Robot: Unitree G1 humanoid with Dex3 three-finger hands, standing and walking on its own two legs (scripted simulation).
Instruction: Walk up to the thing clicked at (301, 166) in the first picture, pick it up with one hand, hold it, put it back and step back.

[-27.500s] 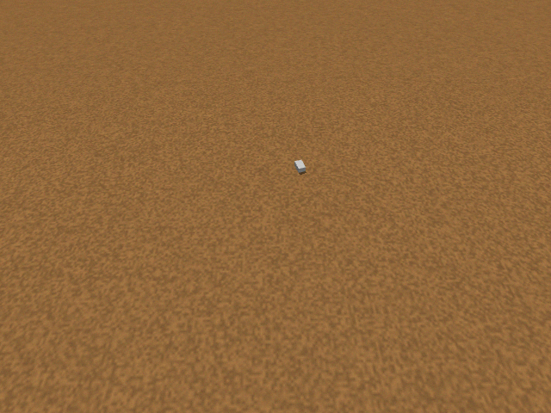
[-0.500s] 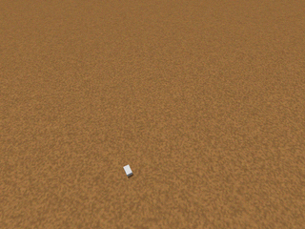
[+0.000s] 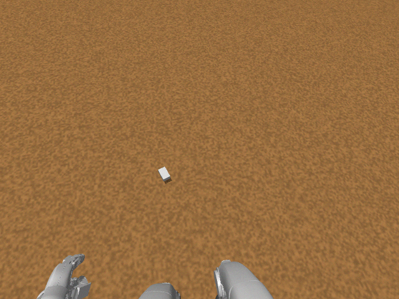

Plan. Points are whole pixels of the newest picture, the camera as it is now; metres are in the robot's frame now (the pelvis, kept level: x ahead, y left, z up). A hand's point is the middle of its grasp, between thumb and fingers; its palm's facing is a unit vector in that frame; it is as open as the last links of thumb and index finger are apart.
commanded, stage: walk up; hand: left
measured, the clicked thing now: (164, 174) +0.69 +0.17 -0.75
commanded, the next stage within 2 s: none
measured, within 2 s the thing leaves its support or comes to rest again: neither
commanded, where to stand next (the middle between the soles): +0.29 -0.05 m, yaw -1 degrees
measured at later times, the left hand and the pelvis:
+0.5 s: hand out of the picture +0.02 +0.24 -0.14, palm faces -0.04 -0.92 -0.40, open 7.4 cm; pelvis -0.12 -0.01 +0.00, yaw -1 degrees
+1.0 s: hand out of the picture -0.19 +0.22 -0.16, palm faces -0.08 -0.93 -0.37, open 7.4 cm; pelvis -0.24 -0.04 -0.01, yaw -4 degrees
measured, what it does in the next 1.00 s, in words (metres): walks backwards: right foot, then left foot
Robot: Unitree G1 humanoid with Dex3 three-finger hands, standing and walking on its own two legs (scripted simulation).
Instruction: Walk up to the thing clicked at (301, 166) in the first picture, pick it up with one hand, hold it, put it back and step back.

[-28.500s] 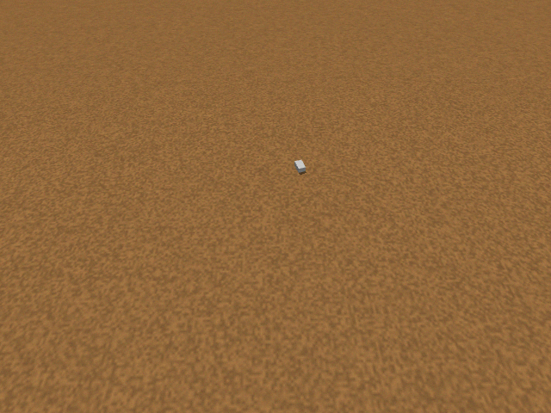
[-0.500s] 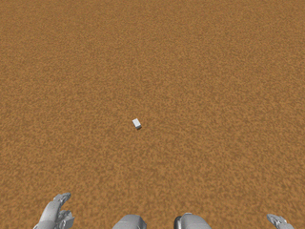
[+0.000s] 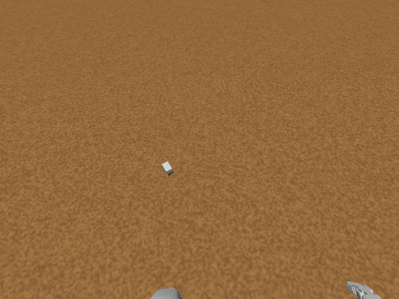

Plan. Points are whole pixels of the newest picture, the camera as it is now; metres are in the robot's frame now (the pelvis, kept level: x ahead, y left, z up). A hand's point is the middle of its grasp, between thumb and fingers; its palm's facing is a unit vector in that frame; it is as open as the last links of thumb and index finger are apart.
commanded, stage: walk up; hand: left
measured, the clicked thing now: (167, 167) +0.91 +0.27 -0.74
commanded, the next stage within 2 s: stand in 1.04 s
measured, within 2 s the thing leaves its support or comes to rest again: neither
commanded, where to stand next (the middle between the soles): +0.53 +0.02 m, yaw +3 degrees
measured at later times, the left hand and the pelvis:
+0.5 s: hand out of the picture +0.10 +0.26 -0.14, palm faces +0.04 -0.93 -0.37, open 7.4 cm; pelvis +0.01 -0.01 +0.01, yaw +3 degrees
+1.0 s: hand out of the picture +0.11 +0.26 -0.14, palm faces +0.09 -0.94 -0.34, open 7.4 cm; pelvis +0.03 +0.00 +0.02, yaw +4 degrees
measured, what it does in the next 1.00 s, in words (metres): steps on the spot: left foot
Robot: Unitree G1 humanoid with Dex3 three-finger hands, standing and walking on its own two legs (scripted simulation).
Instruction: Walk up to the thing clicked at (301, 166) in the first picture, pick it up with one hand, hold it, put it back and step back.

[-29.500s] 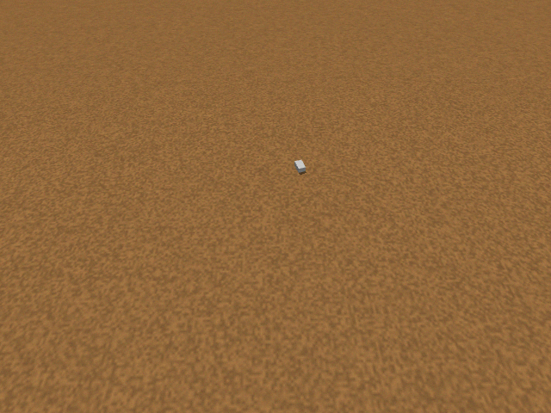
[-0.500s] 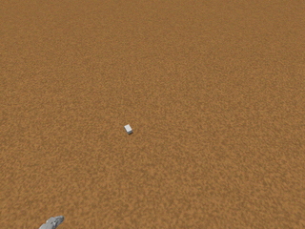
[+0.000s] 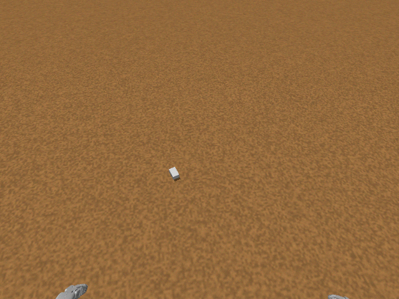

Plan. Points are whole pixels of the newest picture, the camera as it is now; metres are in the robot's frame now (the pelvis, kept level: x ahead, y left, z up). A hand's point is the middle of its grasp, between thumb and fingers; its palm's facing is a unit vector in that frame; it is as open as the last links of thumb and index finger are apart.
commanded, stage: walk up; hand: left
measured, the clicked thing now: (174, 173) +0.90 +0.21 -0.76
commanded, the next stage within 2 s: stand in 0.04 s
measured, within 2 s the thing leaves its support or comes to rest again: neither
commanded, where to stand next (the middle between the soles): +0.50 -0.01 m, yaw -2 degrees
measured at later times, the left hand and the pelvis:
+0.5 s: hand out of the picture +0.05 +0.24 -0.15, palm faces -0.05 -0.94 -0.33, open 7.4 cm; pelvis -0.02 -0.01 +0.01, yaw -1 degrees
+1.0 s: hand out of the picture +0.07 +0.24 -0.15, palm faces -0.07 -0.94 -0.34, open 7.4 cm; pelvis -0.01 -0.02 +0.01, yaw -1 degrees
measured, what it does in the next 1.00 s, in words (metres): stands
